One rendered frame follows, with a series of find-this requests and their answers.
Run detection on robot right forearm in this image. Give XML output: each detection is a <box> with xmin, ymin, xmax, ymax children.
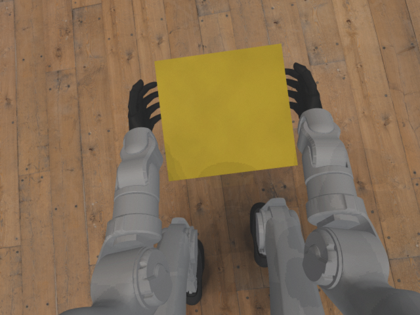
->
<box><xmin>297</xmin><ymin>108</ymin><xmax>389</xmax><ymax>274</ymax></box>

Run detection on right robot upper arm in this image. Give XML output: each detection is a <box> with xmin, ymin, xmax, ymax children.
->
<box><xmin>303</xmin><ymin>227</ymin><xmax>420</xmax><ymax>315</ymax></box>

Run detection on carton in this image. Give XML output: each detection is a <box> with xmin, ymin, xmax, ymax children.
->
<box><xmin>154</xmin><ymin>43</ymin><xmax>298</xmax><ymax>181</ymax></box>

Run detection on left robot upper arm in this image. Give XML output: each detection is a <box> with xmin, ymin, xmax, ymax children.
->
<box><xmin>59</xmin><ymin>246</ymin><xmax>173</xmax><ymax>315</ymax></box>

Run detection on robot left hand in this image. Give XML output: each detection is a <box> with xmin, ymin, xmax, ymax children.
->
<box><xmin>128</xmin><ymin>79</ymin><xmax>161</xmax><ymax>131</ymax></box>

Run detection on right robot foot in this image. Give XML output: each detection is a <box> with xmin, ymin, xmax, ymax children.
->
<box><xmin>250</xmin><ymin>203</ymin><xmax>268</xmax><ymax>268</ymax></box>

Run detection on robot right hand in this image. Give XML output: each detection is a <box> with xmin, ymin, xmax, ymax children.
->
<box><xmin>285</xmin><ymin>62</ymin><xmax>322</xmax><ymax>119</ymax></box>

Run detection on robot left forearm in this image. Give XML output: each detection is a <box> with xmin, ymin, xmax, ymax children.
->
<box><xmin>91</xmin><ymin>127</ymin><xmax>163</xmax><ymax>298</ymax></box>

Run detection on left robot thigh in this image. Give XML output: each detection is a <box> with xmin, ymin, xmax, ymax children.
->
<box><xmin>154</xmin><ymin>224</ymin><xmax>198</xmax><ymax>315</ymax></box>

